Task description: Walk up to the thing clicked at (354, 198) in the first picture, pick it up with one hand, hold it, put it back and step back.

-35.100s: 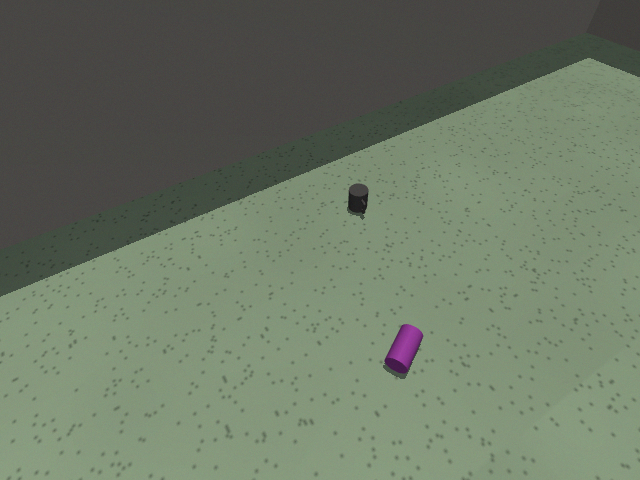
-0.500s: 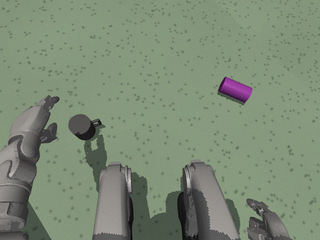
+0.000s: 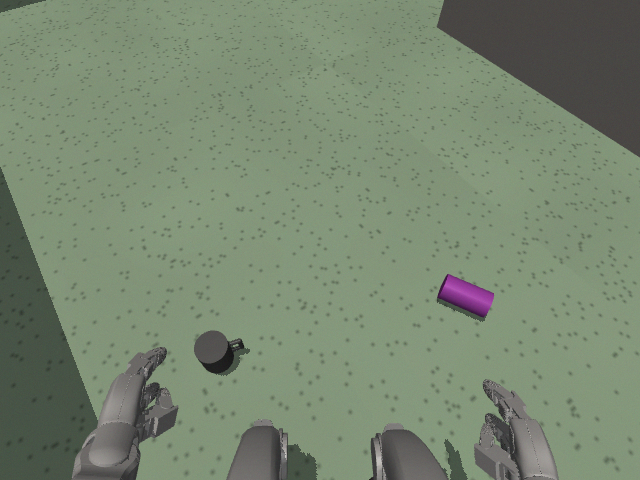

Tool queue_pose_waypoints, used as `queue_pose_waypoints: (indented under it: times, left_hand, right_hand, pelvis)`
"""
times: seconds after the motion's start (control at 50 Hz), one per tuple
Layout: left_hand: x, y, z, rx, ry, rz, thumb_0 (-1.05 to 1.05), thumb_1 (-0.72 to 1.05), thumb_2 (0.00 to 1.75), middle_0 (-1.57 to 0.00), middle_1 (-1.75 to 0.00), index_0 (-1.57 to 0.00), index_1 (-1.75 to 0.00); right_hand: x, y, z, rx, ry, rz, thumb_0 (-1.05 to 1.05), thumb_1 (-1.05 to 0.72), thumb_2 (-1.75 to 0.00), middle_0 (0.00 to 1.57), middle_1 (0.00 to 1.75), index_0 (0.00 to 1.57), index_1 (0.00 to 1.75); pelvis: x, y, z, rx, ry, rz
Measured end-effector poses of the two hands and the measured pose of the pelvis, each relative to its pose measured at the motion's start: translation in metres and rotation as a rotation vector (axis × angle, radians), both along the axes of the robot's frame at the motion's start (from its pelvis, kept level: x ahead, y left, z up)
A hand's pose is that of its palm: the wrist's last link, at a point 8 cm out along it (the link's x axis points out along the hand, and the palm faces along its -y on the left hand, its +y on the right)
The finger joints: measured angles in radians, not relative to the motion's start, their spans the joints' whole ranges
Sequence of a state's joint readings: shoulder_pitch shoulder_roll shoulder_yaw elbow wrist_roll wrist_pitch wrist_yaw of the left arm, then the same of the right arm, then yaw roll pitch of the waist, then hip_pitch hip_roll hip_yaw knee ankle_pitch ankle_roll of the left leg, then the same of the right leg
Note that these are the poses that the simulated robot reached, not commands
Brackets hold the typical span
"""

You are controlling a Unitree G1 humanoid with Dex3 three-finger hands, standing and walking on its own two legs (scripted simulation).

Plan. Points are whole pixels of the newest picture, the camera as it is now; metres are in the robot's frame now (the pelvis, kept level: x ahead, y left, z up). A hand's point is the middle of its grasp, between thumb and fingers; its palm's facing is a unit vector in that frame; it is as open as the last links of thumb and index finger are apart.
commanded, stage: home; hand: left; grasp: from above
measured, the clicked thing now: (221, 350) +0.47 +0.26 -0.60
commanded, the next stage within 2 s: none
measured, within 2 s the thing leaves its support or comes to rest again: neither
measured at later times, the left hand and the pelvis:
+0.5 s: hand (160, 439) +0.19 +0.18 +0.02, palm faces +0.07 -0.98 -0.21, open 7.4 cm; pelvis +0.04 -0.01 +0.07, yaw +2 degrees
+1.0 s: hand (166, 441) +0.19 +0.17 +0.02, palm faces +0.06 -0.98 -0.21, open 7.4 cm; pelvis +0.03 -0.01 +0.07, yaw +1 degrees
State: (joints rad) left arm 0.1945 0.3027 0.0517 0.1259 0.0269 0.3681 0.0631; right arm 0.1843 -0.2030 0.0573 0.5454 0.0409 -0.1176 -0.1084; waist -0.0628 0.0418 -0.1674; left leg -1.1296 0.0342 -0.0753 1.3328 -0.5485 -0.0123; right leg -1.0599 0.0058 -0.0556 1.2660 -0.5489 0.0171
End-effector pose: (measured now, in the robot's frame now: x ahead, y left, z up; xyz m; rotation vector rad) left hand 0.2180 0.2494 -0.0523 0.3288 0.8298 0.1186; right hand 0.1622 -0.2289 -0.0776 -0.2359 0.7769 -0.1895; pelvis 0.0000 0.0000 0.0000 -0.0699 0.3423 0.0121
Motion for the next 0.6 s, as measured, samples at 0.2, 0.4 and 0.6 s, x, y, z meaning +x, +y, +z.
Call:
queue_pose_waypoints:
  times: [0.2, 0.4, 0.6]
  left_hand:
    - [-0.023, -0.017, 0.072, -0.115, -0.009, 0.089, 0.01, 0.9, 0.89, -0.21, -0.3, -0.21, -0.3]
    - [-0.041, -0.022, 0.1, -0.126, -0.022, 0.09, 0.01, 0.9, 0.89, -0.21, -0.3, -0.21, -0.3]
    - [-0.045, -0.024, 0.096, -0.13, -0.012, 0.099, 0.01, 0.9, 0.89, -0.2, -0.3, -0.21, -0.3]
  right_hand:
    - [-0.001, -0.008, 0.058, -0.03, -0.068, -0.063, 0.01, -0.9, -0.9, 0.2, 0.3, 0.2, 0.3]
    - [0.031, -0.01, 0.087, -0.039, -0.196, -0.03, 0.01, -0.9, -0.9, 0.2, 0.3, 0.2, 0.3]
    - [0.047, -0.009, 0.092, -0.041, -0.238, 0.022, 0.01, -0.9, -0.9, 0.2, 0.3, 0.2, 0.3]
  pelvis:
    - [0.029, -0.002, 0.051, 0.012, -0.096, 0.009]
    - [0.04, -0.003, 0.065, 0.023, -0.149, 0.018]
    - [0.04, -0.007, 0.065, 0.03, -0.164, 0.024]
